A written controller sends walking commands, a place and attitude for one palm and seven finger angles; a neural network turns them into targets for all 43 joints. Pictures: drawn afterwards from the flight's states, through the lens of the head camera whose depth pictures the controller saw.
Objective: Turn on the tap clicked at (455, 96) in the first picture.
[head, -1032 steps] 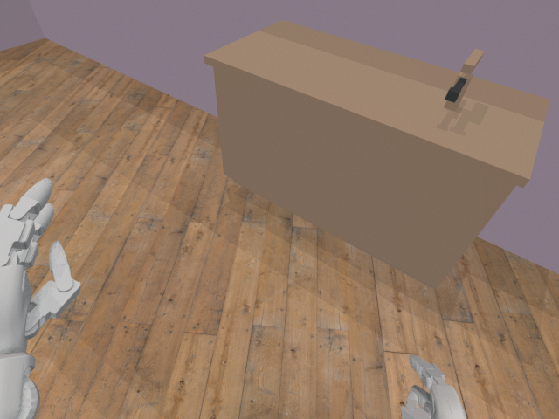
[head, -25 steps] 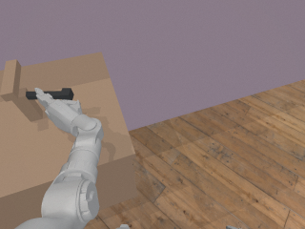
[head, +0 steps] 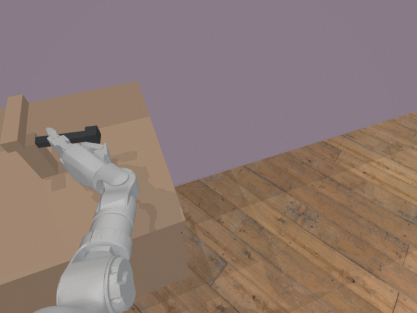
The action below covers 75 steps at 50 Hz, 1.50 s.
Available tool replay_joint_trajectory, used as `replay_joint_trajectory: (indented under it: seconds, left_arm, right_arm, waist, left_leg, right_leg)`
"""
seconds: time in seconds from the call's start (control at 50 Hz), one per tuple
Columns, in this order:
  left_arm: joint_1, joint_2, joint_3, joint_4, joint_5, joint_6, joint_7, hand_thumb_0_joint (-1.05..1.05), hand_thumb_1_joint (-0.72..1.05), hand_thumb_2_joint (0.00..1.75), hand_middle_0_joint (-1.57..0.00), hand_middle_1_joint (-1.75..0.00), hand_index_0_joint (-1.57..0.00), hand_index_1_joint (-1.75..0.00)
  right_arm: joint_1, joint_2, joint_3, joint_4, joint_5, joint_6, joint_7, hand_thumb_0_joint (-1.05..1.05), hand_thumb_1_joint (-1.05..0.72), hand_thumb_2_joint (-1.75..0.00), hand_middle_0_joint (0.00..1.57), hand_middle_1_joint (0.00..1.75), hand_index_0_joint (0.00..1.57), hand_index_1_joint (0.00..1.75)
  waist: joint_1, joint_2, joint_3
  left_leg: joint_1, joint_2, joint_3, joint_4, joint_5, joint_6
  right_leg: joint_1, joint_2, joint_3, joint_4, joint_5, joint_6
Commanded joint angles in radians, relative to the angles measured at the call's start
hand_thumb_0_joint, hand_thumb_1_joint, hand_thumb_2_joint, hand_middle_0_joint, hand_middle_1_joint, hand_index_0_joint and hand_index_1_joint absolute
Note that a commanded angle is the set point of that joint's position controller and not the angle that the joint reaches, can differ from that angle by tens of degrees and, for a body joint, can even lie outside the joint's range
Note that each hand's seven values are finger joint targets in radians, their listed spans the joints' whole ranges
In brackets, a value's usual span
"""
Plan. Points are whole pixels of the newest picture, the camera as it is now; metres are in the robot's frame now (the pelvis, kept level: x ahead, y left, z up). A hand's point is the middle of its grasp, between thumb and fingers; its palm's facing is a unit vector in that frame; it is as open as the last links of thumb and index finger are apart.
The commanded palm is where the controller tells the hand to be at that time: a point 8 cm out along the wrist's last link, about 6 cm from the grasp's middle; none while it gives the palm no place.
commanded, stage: lift the hand up off the lever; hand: left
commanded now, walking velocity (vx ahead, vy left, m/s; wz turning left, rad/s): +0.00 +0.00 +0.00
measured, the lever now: (92, 135) +0.47 +0.24 +0.07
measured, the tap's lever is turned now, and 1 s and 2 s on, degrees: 80 81 81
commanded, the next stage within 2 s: none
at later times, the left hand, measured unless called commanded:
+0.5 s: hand (98, 145) +0.42 +0.21 +0.10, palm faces +0.81 -0.58 -0.10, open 7.8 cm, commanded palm +0.36 +0.21 +0.10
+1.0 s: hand (97, 141) +0.42 +0.20 +0.11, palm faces +0.82 -0.56 -0.10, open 7.8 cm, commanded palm +0.37 +0.22 +0.12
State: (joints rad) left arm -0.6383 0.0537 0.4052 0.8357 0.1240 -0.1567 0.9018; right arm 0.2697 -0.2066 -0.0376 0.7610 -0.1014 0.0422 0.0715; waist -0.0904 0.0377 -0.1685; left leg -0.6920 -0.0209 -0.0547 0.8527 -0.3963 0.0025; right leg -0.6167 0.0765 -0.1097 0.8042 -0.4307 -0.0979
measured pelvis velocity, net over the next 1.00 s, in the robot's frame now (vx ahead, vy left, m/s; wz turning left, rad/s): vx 0.00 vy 0.00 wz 0.00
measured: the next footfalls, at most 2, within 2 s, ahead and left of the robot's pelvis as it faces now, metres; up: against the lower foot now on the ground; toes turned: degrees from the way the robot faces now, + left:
none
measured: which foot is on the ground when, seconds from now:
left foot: down 0.00-1.00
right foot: down 0.00-1.00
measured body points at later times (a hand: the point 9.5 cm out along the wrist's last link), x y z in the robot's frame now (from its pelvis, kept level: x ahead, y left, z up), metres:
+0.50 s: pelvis +0.00 +0.00 +0.01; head +0.02 +0.00 +0.46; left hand +0.37 +0.23 +0.11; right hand +0.11 -0.24 -0.12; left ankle +0.01 +0.12 -0.70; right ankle -0.02 -0.06 -0.70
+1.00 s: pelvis +0.00 +0.00 +0.01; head +0.02 +0.00 +0.46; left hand +0.37 +0.23 +0.12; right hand +0.10 -0.24 -0.11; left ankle +0.01 +0.12 -0.70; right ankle -0.02 -0.06 -0.70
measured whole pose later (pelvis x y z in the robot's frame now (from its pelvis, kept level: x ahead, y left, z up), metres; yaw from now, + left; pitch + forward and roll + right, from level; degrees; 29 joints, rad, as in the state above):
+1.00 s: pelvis +0.00 +0.00 +0.01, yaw +0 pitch +9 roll -1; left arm -0.62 0.03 0.35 0.71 0.08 0.00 0.90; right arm 0.22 -0.21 -0.03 0.77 -0.08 0.05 0.05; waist -0.06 0.04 -0.14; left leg -0.56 -0.03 -0.05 0.74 -0.35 0.01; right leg -0.48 0.07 -0.10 0.70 -0.38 -0.09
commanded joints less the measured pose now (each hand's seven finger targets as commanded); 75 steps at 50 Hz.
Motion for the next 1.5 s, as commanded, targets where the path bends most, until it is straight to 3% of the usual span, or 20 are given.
replay_joint_trajectory:
  seconds: [0.0,0.06,0.1,0.18,0.24,0.4,0.44,0.48,0.54,0.58,0.64,0.7,0.82,0.94,1.0,1.12,1.14,1.26,1.32,1.48]
  left_arm:
    - [-0.380,0.141,-0.067,-0.248,0.039,-0.045,-0.003,0.00,0.90,0.90,-0.15,-0.15,-0.15,-0.15]
    - [-0.367,0.098,-0.102,-0.271,0.020,-0.029,-0.013,0.00,0.90,0.90,-0.15,-0.15,-0.15,-0.15]
    - [-0.371,0.093,-0.107,-0.254,0.005,-0.016,-0.018,0.00,0.90,0.90,-0.15,-0.15,-0.15,-0.15]
    - [-0.408,0.106,-0.100,-0.249,0.003,-0.002,-0.012,0.00,0.90,0.90,-0.15,-0.15,-0.15,-0.15]
    - [-0.411,0.139,-0.070,-0.291,0.016,-0.005,-0.001,0.00,0.90,0.90,-0.15,-0.15,-0.15,-0.15]
    - [-0.392,0.103,-0.109,-0.308,0.017,0.020,-0.004,0.00,0.90,0.90,-0.15,-0.15,-0.15,-0.15]
    - [-0.348,0.087,-0.117,-0.295,0.006,0.040,-0.013,0.00,0.90,0.90,-0.15,-0.15,-0.15,-0.15]
    - [-0.385,0.064,-0.146,-0.282,-0.005,0.054,-0.018,0.00,0.90,0.90,-0.15,-0.15,-0.15,-0.15]
    - [-0.404,0.109,-0.098,-0.282,-0.014,0.061,-0.008,0.00,0.90,0.90,-0.15,-0.15,-0.15,-0.15]
    - [-0.441,0.121,-0.095,-0.287,-0.008,0.056,-0.001,0.00,0.90,0.90,-0.15,-0.15,-0.15,-0.15]
    - [-0.472,0.130,-0.100,-0.325,0.024,0.045,0.012,0.00,0.90,0.90,-0.15,-0.15,-0.15,-0.15]
    - [-0.482,0.097,-0.133,-0.324,0.035,0.045,0.013,0.00,0.90,0.90,-0.15,-0.15,-0.15,-0.15]
    - [-0.419,0.114,-0.096,-0.297,-0.010,0.091,0.005,0.00,0.90,0.90,-0.15,-0.15,-0.15,-0.15]
    - [-0.400,0.156,-0.071,-0.359,0.004,0.100,0.006,0.00,0.90,0.90,-0.15,-0.15,-0.15,-0.15]
    - [-0.425,0.113,-0.123,-0.359,0.009,0.108,-0.001,0.00,0.90,0.90,-0.15,-0.15,-0.15,-0.15]
    - [-0.393,0.113,-0.118,-0.350,-0.026,0.129,-0.014,0.00,0.90,0.90,-0.15,-0.15,-0.15,-0.15]
    - [-0.405,0.117,-0.118,-0.355,-0.027,0.132,-0.016,0.00,0.90,0.90,-0.15,-0.15,-0.15,-0.15]
    - [-0.360,0.103,-0.135,-0.462,-0.018,0.144,-0.015,0.00,0.90,0.90,-0.15,-0.15,-0.15,-0.15]
    - [-0.326,0.095,-0.136,-0.459,-0.023,0.165,-0.019,0.00,0.90,0.90,-0.15,-0.15,-0.15,-0.15]
    - [-0.288,0.043,-0.189,-0.519,-0.045,0.216,-0.032,0.00,0.90,0.90,-0.15,-0.15,-0.15,-0.15]
  right_arm:
    - [-0.013,-0.130,-0.036,-0.103,0.006,-0.036,-0.004,0.00,-0.90,-0.90,0.20,0.30,0.20,0.30]
    - [-0.027,-0.129,-0.036,-0.107,0.011,-0.038,-0.006,0.00,-0.90,-0.90,0.20,0.30,0.20,0.30]
    - [-0.039,-0.131,-0.032,-0.106,0.015,-0.036,-0.009,0.00,-0.90,-0.90,0.20,0.30,0.20,0.30]
    - [-0.062,-0.128,-0.027,-0.103,0.020,-0.036,-0.015,0.00,-0.90,-0.90,0.20,0.30,0.20,0.30]
    - [-0.066,-0.125,-0.030,-0.102,0.016,-0.036,-0.016,0.00,-0.90,-0.90,0.20,0.30,0.20,0.30]
    - [-0.080,-0.121,-0.030,-0.110,0.020,-0.030,-0.018,0.00,-0.90,-0.90,0.20,0.30,0.20,0.30]
    - [-0.087,-0.125,-0.032,-0.111,0.024,-0.029,-0.019,0.00,-0.90,-0.90,0.20,0.30,0.20,0.30]
    - [-0.097,-0.127,-0.025,-0.110,0.028,-0.028,-0.021,0.00,-0.90,-0.90,0.20,0.30,0.20,0.30]
    - [-0.104,-0.130,-0.025,-0.105,0.030,-0.032,-0.027,0.00,-0.90,-0.90,0.20,0.30,0.20,0.30]
    - [-0.106,-0.126,-0.021,-0.103,0.031,-0.034,-0.028,0.00,-0.90,-0.90,0.20,0.30,0.20,0.30]
    - [-0.103,-0.123,-0.028,-0.089,0.022,-0.039,-0.024,0.00,-0.90,-0.90,0.20,0.30,0.20,0.30]
    - [-0.100,-0.119,-0.028,-0.088,0.018,-0.044,-0.020,0.00,-0.90,-0.90,0.20,0.30,0.20,0.30]
    - [-0.101,-0.129,-0.026,-0.105,0.030,-0.036,-0.031,0.00,-0.90,-0.90,0.20,0.30,0.20,0.30]
    - [-0.106,-0.129,-0.030,-0.103,0.032,-0.035,-0.029,0.00,-0.90,-0.90,0.20,0.30,0.20,0.30]
    - [-0.114,-0.126,-0.027,-0.102,0.033,-0.037,-0.029,0.00,-0.90,-0.90,0.20,0.30,0.20,0.30]
    - [-0.130,-0.128,-0.024,-0.107,0.043,-0.039,-0.039,0.00,-0.90,-0.90,0.20,0.30,0.20,0.30]
    - [-0.136,-0.132,-0.025,-0.103,0.043,-0.036,-0.041,0.00,-0.90,-0.90,0.20,0.30,0.20,0.30]
    - [-0.133,-0.123,-0.030,-0.114,0.042,-0.027,-0.034,0.00,-0.90,-0.90,0.20,0.30,0.20,0.30]
    - [-0.140,-0.124,-0.029,-0.118,0.045,-0.026,-0.035,0.00,-0.90,-0.90,0.20,0.30,0.20,0.30]
    - [-0.191,-0.119,-0.025,-0.124,0.056,-0.025,-0.042,0.00,-0.90,-0.90,0.20,0.30,0.20,0.30]
  waist:
    - [0.007,-0.017,-0.319]
    - [0.005,-0.012,-0.309]
    - [0.000,-0.052,-0.280]
    - [0.002,-0.037,-0.252]
    - [0.020,-0.011,-0.294]
    - [0.019,-0.017,-0.323]
    - [0.025,-0.026,-0.302]
    - [0.008,-0.053,-0.250]
    - [0.018,-0.074,-0.234]
    - [0.016,-0.070,-0.235]
    - [0.020,0.010,-0.275]
    - [0.013,0.022,-0.295]
    - [0.023,-0.087,-0.284]
    - [0.037,-0.038,-0.279]
    - [0.020,-0.036,-0.245]
    - [0.028,-0.071,-0.231]
    - [0.026,-0.042,-0.229]
    - [0.050,0.004,-0.311]
    - [0.051,-0.063,-0.271]
    - [0.062,-0.074,-0.203]
  left_leg:
    - [0.201,0.012,0.003,-0.060,0.344,0.019]
    - [0.233,0.013,0.002,-0.073,0.353,0.018]
    - [0.219,0.011,0.002,-0.080,0.326,0.020]
    - [0.210,0.008,0.002,-0.097,0.281,0.021]
    - [0.223,0.007,0.000,-0.094,0.308,0.017]
    - [0.253,0.010,0.003,-0.095,0.352,0.011]
    - [0.259,0.011,-0.001,-0.108,0.350,0.010]
    - [0.250,0.010,0.001,-0.119,0.315,0.016]
    - [0.228,0.006,-0.001,-0.136,0.270,0.021]
    - [0.220,0.004,0.003,-0.137,0.253,0.022]
    - [0.257,0.009,0.000,-0.128,0.287,0.015]
    - [0.280,0.011,-0.004,-0.122,0.311,0.011]
    - [0.238,0.005,0.011,-0.146,0.295,0.019]
    - [0.264,0.009,0.012,-0.157,0.329,0.016]
    - [0.277,0.011,0.016,-0.161,0.311,0.021]
    - [0.278,0.006,0.013,-0.181,0.281,0.023]
    - [0.290,0.006,0.012,-0.189,0.287,0.021]
    - [0.373,0.013,0.013,-0.181,0.437,0.006]
    - [0.355,0.015,0.013,-0.184,0.428,0.010]
    - [0.390,0.018,0.011,-0.220,0.420,0.005]
  right_leg:
    - [0.200,-0.077,0.072,-0.122,0.468,0.082]
    - [0.197,-0.076,0.069,-0.133,0.455,0.080]
    - [0.201,-0.080,0.072,-0.151,0.449,0.085]
    - [0.193,-0.083,0.075,-0.170,0.379,0.082]
    - [0.217,-0.084,0.075,-0.158,0.406,0.079]
    - [0.239,-0.085,0.073,-0.154,0.452,0.079]
    - [0.242,-0.083,0.069,-0.165,0.438,0.077]
    - [0.221,-0.084,0.069,-0.186,0.403,0.080]
    - [0.241,-0.088,0.078,-0.209,0.367,0.084]
    - [0.241,-0.089,0.083,-0.214,0.347,0.086]
    - [0.223,-0.082,0.076,-0.195,0.346,0.074]
    - [0.208,-0.077,0.069,-0.182,0.346,0.069]
    - [0.294,-0.095,0.083,-0.210,0.431,0.092]
    - [0.313,-0.093,0.082,-0.216,0.453,0.085]
    - [0.283,-0.092,0.082,-0.230,0.418,0.086]
    - [0.309,-0.097,0.091,-0.257,0.405,0.092]
    - [0.305,-0.095,0.088,-0.258,0.390,0.087]
    - [0.354,-0.093,0.071,-0.224,0.528,0.078]
    - [0.367,-0.097,0.069,-0.235,0.557,0.083]
    - [0.365,-0.094,0.063,-0.271,0.494,0.076]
